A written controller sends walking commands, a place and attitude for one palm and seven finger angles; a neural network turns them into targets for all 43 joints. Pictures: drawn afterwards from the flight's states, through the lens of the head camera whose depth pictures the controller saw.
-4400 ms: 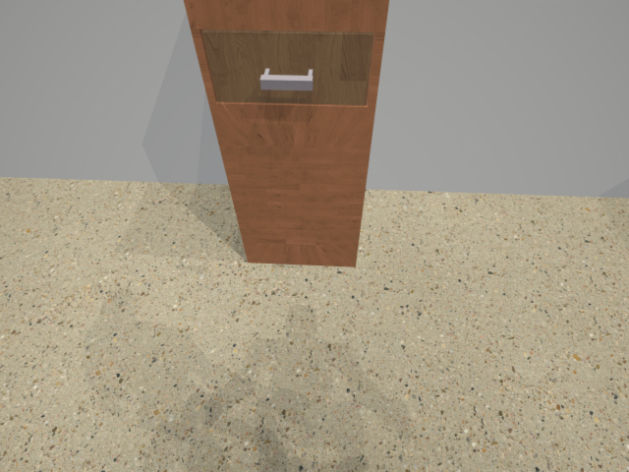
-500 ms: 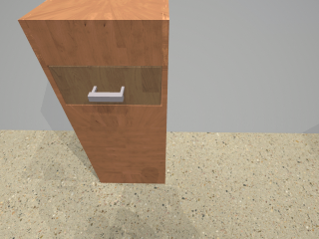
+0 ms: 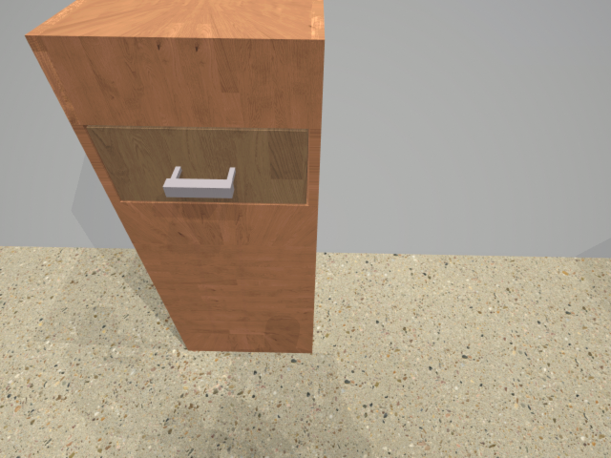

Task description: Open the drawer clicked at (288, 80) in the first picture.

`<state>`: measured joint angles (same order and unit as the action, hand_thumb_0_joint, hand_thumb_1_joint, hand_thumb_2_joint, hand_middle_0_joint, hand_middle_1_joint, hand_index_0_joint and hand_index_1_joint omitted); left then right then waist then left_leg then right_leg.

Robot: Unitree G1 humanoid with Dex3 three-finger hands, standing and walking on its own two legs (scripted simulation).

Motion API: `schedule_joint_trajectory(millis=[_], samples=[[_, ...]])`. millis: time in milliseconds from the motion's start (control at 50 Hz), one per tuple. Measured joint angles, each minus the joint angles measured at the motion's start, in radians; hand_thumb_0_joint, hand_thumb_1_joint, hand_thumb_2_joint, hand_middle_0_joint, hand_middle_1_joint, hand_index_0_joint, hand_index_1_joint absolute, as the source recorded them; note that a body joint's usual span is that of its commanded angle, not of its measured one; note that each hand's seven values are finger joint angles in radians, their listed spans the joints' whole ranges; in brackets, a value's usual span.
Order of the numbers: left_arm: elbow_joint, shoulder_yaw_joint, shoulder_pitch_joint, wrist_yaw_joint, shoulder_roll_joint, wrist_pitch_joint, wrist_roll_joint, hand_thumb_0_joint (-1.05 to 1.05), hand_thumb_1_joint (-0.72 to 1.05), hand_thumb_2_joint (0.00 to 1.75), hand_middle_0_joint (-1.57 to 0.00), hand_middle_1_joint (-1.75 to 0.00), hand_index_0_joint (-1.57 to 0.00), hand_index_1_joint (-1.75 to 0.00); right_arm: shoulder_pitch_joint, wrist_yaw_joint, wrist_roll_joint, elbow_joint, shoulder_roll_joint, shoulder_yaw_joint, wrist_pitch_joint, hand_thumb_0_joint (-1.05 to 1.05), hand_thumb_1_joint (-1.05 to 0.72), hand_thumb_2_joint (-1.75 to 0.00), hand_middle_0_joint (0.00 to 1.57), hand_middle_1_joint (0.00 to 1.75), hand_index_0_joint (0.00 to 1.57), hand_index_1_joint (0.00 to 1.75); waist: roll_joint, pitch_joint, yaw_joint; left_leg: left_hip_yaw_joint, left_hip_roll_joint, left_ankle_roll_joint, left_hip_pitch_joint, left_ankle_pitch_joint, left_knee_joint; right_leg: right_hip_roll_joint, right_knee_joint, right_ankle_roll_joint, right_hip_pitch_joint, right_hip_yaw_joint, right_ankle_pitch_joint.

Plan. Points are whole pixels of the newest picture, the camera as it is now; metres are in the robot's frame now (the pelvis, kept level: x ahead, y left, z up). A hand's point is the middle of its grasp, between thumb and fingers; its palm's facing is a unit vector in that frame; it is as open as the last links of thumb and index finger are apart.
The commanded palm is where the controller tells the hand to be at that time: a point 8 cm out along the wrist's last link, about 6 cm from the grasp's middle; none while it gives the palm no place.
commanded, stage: look again from close up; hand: left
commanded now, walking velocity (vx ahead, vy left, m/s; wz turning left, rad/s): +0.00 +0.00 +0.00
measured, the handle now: (202, 180) +0.57 +0.22 +0.03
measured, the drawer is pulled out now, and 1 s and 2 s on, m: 0.00 0.00 0.00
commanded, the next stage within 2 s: raise the hand with hooked fingers in 0.44 s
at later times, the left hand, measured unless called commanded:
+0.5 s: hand out of the picture +0.01 +0.18 -0.17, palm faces +0.03 -0.98 -0.20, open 7.4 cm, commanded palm none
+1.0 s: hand (159, 433) +0.17 +0.20 -0.06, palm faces -0.07 -0.14 -0.99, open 8.8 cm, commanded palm +0.18 +0.22 +0.01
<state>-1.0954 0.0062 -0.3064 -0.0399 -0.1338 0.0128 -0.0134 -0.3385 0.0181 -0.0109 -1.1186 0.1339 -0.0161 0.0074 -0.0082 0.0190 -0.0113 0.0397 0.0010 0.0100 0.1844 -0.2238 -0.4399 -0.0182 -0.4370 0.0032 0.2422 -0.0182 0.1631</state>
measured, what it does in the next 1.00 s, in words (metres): stands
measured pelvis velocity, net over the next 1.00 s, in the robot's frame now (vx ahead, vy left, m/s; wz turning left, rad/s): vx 0.02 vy -0.01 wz -0.04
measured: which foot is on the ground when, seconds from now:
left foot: down 0.00-1.00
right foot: down 0.00-1.00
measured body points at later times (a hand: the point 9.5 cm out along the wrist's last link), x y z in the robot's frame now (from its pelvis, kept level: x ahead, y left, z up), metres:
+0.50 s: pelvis +0.02 +0.01 +0.00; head +0.02 +0.00 +0.45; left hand +0.01 +0.23 -0.16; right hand +0.02 -0.21 -0.16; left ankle +0.01 +0.11 -0.74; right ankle +0.05 -0.12 -0.74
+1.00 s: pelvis +0.02 -0.01 -0.04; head +0.05 -0.02 +0.41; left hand +0.17 +0.21 +0.00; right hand +0.29 -0.24 -0.08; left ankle +0.01 +0.11 -0.74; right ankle +0.05 -0.12 -0.74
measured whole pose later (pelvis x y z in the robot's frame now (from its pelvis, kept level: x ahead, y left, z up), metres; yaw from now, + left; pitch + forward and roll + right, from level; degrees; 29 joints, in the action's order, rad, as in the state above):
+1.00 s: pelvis +0.02 -0.01 -0.04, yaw -2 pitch +9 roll +2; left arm 0.06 -0.07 -0.57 -0.46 -0.33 0.10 -1.12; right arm -0.04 -0.07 -0.08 -0.47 0.27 -0.06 -0.05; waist 0.04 -0.10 0.13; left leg 0.09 -0.02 0.00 0.52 -0.42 -0.79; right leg -0.01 -0.85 -0.02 0.63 0.04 0.38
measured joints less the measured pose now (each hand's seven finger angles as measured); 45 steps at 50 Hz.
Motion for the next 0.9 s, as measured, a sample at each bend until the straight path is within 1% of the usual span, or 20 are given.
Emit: schedule_joint_trajectory(millis=[220, 540, 560, 580, 600, 620, 640, 660, 680, 720, 760, 800, 820, 840, 860, 900], samples=[[-0.010, -0.003, -0.005, 0.001, 0.001, 0.000, -0.001, 0.01, 0.90, 0.90, -0.20, -0.30, -0.20, -0.30, 0.019, 0.002, 0.002, 0.003, 0.009, 0.000, 0.005, 0.00, -0.91, -0.90, 0.20, 0.29, 0.20, 0.30, 0.003, 0.002, 0.005, 0.003, 0.008, 0.008, -0.015, -0.003, 0.015, -0.008, 0.011, 0.009, -0.013, 0.004, 0.004], [-0.023, -0.003, 0.004, 0.002, -0.012, 0.002, -0.003, 0.01, 0.90, 0.90, -0.20, -0.30, -0.20, -0.30, 0.055, 0.004, 0.003, 0.002, 0.025, 0.004, 0.012, 0.00, -0.91, -0.90, 0.20, 0.29, 0.20, 0.30, -0.001, 0.007, 0.011, 0.005, 0.014, 0.012, -0.041, -0.011, 0.036, -0.013, 0.020, 0.014, -0.033, 0.006, 0.018], [-0.022, -0.007, 0.006, -0.005, -0.012, 0.007, -0.004, 0.01, 0.90, 0.90, -0.20, -0.30, -0.20, -0.30, 0.057, 0.001, 0.005, 0.008, 0.028, 0.006, 0.010, 0.00, -0.91, -0.90, 0.20, 0.29, 0.20, 0.30, -0.006, 0.007, 0.013, 0.004, 0.009, 0.011, -0.029, -0.018, 0.018, -0.008, 0.016, 0.014, -0.028, 0.004, 0.019], [0.125, -0.030, -0.035, -0.008, -0.021, -0.050, -0.034, 0.01, 0.90, 0.90, -0.20, -0.30, -0.20, -0.30, 0.046, 0.009, 0.021, 0.050, 0.032, 0.020, 0.015, 0.00, -0.91, -0.90, 0.20, 0.30, 0.20, 0.30, -0.003, 0.017, 0.022, 0.011, 0.007, 0.012, -0.028, -0.027, 0.003, -0.007, -0.001, 0.013, -0.022, 0.012, 0.025], [0.304, -0.048, -0.085, -0.023, -0.036, -0.065, -0.072, 0.01, 0.90, 0.90, -0.21, -0.30, -0.20, -0.30, 0.026, 0.028, 0.032, 0.096, 0.036, 0.030, 0.053, 0.01, -0.91, -0.90, 0.20, 0.30, 0.20, 0.30, 0.002, 0.021, 0.036, 0.021, 0.010, 0.013, -0.029, -0.035, -0.005, -0.008, -0.028, 0.006, -0.010, 0.021, 0.037], [0.469, -0.064, -0.127, -0.059, -0.054, -0.068, -0.100, 0.02, 0.90, 0.90, -0.21, -0.31, -0.20, -0.31, 0.009, 0.047, 0.044, 0.136, 0.040, 0.029, 0.101, 0.01, -0.91, -0.90, 0.21, 0.30, 0.21, 0.30, 0.004, 0.013, 0.043, 0.026, 0.014, 0.013, -0.023, -0.042, -0.016, -0.012, -0.058, 0.000, 0.006, 0.027, 0.054], [0.606, -0.078, -0.152, -0.097, -0.070, -0.070, -0.133, 0.02, 0.90, 0.90, -0.21, -0.31, -0.20, -0.31, 0.000, 0.061, 0.054, 0.169, 0.047, 0.025, 0.146, 0.01, -0.91, -0.90, 0.21, 0.30, 0.21, 0.30, 0.001, 0.001, 0.043, 0.026, 0.018, 0.014, -0.013, -0.051, -0.032, -0.017, -0.084, 0.000, 0.020, 0.028, 0.070], [0.718, -0.089, -0.158, -0.129, -0.083, -0.071, -0.177, 0.02, 0.89, 0.89, -0.21, -0.32, -0.20, -0.32, 0.001, 0.068, 0.057, 0.204, 0.058, 0.022, 0.180, 0.01, -0.91, -0.90, 0.21, 0.30, 0.21, 0.30, -0.005, -0.008, 0.037, 0.023, 0.022, 0.015, 0.002, -0.060, -0.053, -0.021, -0.108, 0.001, 0.033, 0.025, 0.084], [0.806, -0.095, -0.151, -0.160, -0.097, -0.066, -0.240, 0.02, 0.88, 0.89, -0.21, -0.32, -0.20, -0.32, 0.012, 0.070, 0.049, 0.240, 0.070, 0.020, 0.203, 0.01, -0.91, -0.90, 0.21, 0.30, 0.21, 0.30, -0.012, -0.020, 0.029, 0.021, 0.024, 0.015, 0.024, -0.070, -0.078, -0.025, -0.133, 0.001, 0.055, 0.023, 0.096], [0.923, -0.093, -0.112, -0.219, -0.123, -0.049, -0.404, 0.02, 0.86, 0.88, -0.21, -0.34, -0.20, -0.34, 0.051, 0.057, 0.025, 0.318, 0.092, 0.009, 0.214, 0.01, -0.91, -0.90, 0.21, 0.30, 0.20, 0.30, -0.024, -0.053, 0.015, 0.023, 0.026, 0.015, 0.082, -0.092, -0.132, -0.027, -0.188, -0.001, 0.114, 0.027, 0.120], [0.997, -0.080, -0.088, -0.274, -0.137, -0.030, -0.582, 0.02, 0.82, 0.86, -0.21, -0.36, -0.20, -0.36, 0.101, 0.026, -0.001, 0.402, 0.106, -0.007, 0.186, 0.01, -0.91, -0.90, 0.20, 0.30, 0.20, 0.30, -0.033, -0.088, 0.015, 0.040, 0.019, 0.013, 0.131, -0.115, -0.176, -0.019, -0.234, -0.004, 0.172, 0.044, 0.136], [1.051, -0.071, -0.099, -0.318, -0.140, -0.011, -0.738, 0.02, 0.79, 0.85, -0.21, -0.38, -0.20, -0.38, 0.159, -0.012, -0.021, 0.480, 0.113, -0.018, 0.129, 0.01, -0.91, -0.90, 0.20, 0.30, 0.20, 0.30, -0.035, -0.113, 0.022, 0.062, 0.007, 0.010, 0.169, -0.135, -0.209, -0.006, -0.269, -0.004, 0.221, 0.066, 0.145], [1.071, -0.071, -0.112, -0.331, -0.139, 0.003, -0.803, 0.01, 0.77, 0.84, -0.21, -0.39, -0.20, -0.39, 0.186, -0.030, -0.026, 0.513, 0.115, -0.023, 0.097, 0.01, -0.91, -0.90, 0.20, 0.30, 0.20, 0.30, -0.031, -0.119, 0.029, 0.072, 0.003, 0.008, 0.184, -0.142, -0.221, 0.000, -0.285, -0.004, 0.242, 0.076, 0.149], [1.089, -0.075, -0.130, -0.340, -0.139, 0.016, -0.859, 0.01, 0.75, 0.83, -0.21, -0.41, -0.20, -0.41, 0.211, -0.046, -0.028, 0.544, 0.117, -0.026, 0.066, 0.01, -0.91, -0.90, 0.20, 0.29, 0.20, 0.30, -0.024, -0.122, 0.039, 0.079, -0.001, 0.007, 0.197, -0.149, -0.232, 0.005, -0.299, -0.004, 0.261, 0.084, 0.154], [1.104, -0.082, -0.149, -0.346, -0.139, 0.028, -0.908, 0.01, 0.73, 0.82, -0.21, -0.42, -0.20, -0.42, 0.232, -0.059, -0.031, 0.571, 0.120, -0.028, 0.039, 0.01, -0.91, -0.90, 0.20, 0.29, 0.20, 0.30, -0.015, -0.121, 0.050, 0.083, -0.004, 0.005, 0.211, -0.154, -0.242, 0.008, -0.313, -0.006, 0.278, 0.088, 0.160], [1.125, -0.096, -0.194, -0.362, -0.141, 0.053, -0.992, 0.01, 0.68, 0.81, -0.22, -0.45, -0.21, -0.45, 0.264, -0.077, -0.038, 0.613, 0.128, -0.032, -0.002, 0.01, -0.91, -0.90, 0.20, 0.29, 0.20, 0.30, 0.004, -0.116, 0.076, 0.083, -0.008, 0.000, 0.238, -0.164, -0.265, 0.012, -0.339, -0.010, 0.307, 0.087, 0.171]])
